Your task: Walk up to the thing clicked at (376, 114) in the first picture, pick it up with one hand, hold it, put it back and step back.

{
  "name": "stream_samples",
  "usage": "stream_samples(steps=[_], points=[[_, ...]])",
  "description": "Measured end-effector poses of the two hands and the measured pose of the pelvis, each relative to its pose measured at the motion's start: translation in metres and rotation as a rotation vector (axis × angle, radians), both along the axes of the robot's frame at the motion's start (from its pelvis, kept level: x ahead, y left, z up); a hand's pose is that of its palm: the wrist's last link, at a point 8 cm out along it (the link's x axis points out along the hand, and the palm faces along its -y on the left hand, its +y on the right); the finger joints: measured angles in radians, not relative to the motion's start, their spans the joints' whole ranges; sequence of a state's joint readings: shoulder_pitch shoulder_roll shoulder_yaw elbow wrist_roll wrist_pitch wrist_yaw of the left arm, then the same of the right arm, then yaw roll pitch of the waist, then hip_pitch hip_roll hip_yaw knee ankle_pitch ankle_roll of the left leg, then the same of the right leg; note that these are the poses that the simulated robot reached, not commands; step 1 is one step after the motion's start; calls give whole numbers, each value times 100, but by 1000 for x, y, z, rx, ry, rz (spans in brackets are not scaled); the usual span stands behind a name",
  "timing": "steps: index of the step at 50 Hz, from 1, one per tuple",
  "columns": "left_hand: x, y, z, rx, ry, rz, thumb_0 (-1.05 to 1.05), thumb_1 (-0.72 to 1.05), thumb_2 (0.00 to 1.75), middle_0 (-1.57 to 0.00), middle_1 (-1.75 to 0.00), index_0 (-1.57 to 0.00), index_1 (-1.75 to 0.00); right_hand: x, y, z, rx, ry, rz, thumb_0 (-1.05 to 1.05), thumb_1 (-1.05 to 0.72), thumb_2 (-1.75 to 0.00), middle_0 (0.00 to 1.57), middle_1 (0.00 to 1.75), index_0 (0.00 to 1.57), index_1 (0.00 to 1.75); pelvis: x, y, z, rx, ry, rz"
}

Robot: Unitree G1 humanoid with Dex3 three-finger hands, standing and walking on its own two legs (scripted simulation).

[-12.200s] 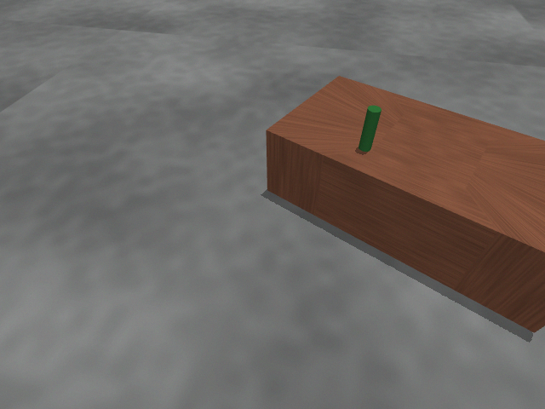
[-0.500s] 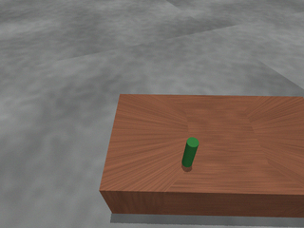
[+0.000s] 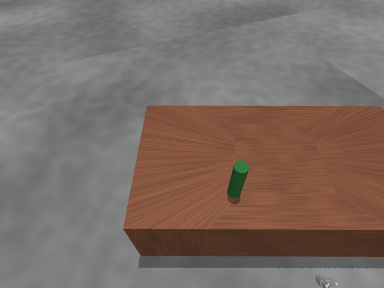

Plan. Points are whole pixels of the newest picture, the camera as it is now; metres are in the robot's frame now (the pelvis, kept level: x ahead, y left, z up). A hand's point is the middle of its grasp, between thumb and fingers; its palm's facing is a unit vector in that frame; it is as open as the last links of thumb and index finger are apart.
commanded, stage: go down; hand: right
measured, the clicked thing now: (237, 180) +0.53 -0.15 -0.29
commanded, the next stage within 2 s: none
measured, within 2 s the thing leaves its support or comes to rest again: neither
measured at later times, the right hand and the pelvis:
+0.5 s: hand out of the picture +0.15 -0.26 -0.15, palm faces +0.01 +0.94 -0.33, open 16.7 cm; pelvis +0.02 -0.01 -0.02, yaw -1 degrees
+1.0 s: hand (314, 283) +0.17 -0.26 -0.14, palm faces +0.03 +0.95 -0.32, open 17.3 cm; pelvis +0.04 -0.01 -0.05, yaw -2 degrees
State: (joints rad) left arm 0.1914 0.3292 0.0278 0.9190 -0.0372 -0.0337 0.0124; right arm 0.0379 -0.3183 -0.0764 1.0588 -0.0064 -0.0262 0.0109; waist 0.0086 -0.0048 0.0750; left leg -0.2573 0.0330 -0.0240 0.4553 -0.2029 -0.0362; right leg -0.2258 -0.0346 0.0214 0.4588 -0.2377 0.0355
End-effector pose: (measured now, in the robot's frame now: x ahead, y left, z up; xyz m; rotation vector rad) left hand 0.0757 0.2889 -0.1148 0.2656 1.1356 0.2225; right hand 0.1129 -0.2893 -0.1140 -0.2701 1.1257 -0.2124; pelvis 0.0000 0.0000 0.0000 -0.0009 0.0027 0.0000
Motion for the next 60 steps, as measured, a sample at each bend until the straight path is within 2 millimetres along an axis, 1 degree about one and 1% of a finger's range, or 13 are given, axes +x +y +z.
stream_samples(steps=[5, 9, 14, 20, 26, 34, 40, 43, 48, 60], points=[[10, -18, -3, -26, -70, 4, 0, 92, 91, -21, -31, -21, -31, 34, -3, 1, -1, -60, 33, 1, -57, -55, 12, 12, 10, 12, -5, 1, -6, 1, 47, 0], [18, -31, -1, -50, -121, 2, 0, 92, 90, -21, -31, -21, -31, 45, -10, 9, -22, -56, 48, 1, -37, -35, 11, 7, 9, 7, -2, 0, -8, 6, 55, 3], [40, -42, 2, -72, -204, -13, 1, 91, 89, -21, -31, -21, -31, 40, -13, 11, -17, -1, 43, 1, -11, -18, 10, 4, 8, 4, 3, -4, -10, 12, 66, 1], [70, -48, 4, -60, -267, -63, 1, 90, 88, -21, -30, -20, -30, 27, -11, 3, 11, 51, 28, 0, 19, -8, 9, 4, 7, 4, 9, -7, -15, 16, 94, -10], [90, -50, 0, -23, -292, -101, 1, 90, 88, -20, -30, -20, -30, 34, -17, -1, -16, 4, 19, 0, 38, -4, 7, 4, 6, 4, 19, -7, -25, 23, 130, -23], [107, -54, -5, -6, -336, -76, 1, 89, 89, -19, -30, -19, -30, 56, -19, 6, -10, -54, 26, 0, 48, -2, 8, 4, 6, 4, 37, -11, -36, 38, 158, -31], [113, -56, -8, -15, -367, -66, 1, 89, 89, -19, -30, -19, -30, 64, -16, 8, 3, -45, 45, 0, 50, -1, 8, 3, 7, 4, 42, -12, -42, 45, 176, -29], [114, -57, -9, -17, -373, -71, 1, 89, 89, -19, -30, -19, -30, 62, -16, 8, 2, -42, 40, 0, 50, -1, 9, 3, 7, 4, 41, -11, -45, 46, 184, -30], [114, -56, -10, -12, -387, -82, 1, 89, 89, -19, -30, -19, -30, 53, -17, 8, 0, -43, 23, 0, 50, -1, 9, 3, 7, 4, 38, -10, -50, 49, 194, -34], [104, -56, -8, 16, -460, -88, 1, 89, 88, -19, -30, -19, -30, 32, -20, 13, -8, -75, 19, 0, 51, -1, 8, 4, 7, 4, 22, -9, -59, 56, 193, -40]])
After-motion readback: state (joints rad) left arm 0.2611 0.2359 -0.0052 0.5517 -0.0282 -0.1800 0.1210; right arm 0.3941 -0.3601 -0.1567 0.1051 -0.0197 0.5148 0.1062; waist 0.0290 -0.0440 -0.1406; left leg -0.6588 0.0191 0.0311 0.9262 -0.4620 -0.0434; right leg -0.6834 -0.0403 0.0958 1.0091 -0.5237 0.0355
